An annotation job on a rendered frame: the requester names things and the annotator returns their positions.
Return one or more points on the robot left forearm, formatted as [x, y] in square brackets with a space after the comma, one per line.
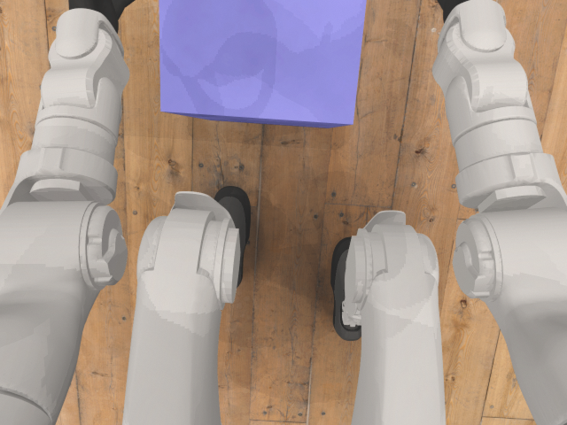
[79, 115]

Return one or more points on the left robot shin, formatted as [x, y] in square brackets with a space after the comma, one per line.
[183, 200]

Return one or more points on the robot left foot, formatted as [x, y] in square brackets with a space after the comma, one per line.
[237, 203]

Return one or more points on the robot left hand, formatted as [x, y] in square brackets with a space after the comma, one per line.
[111, 9]

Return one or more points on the carton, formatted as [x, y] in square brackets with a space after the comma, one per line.
[277, 62]

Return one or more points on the robot right hand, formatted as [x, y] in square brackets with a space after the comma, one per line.
[448, 5]

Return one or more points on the left robot upper arm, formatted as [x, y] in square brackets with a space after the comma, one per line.
[55, 257]

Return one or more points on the robot right forearm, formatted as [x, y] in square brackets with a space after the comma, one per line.
[492, 123]

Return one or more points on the right robot upper arm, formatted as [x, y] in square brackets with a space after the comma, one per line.
[516, 262]

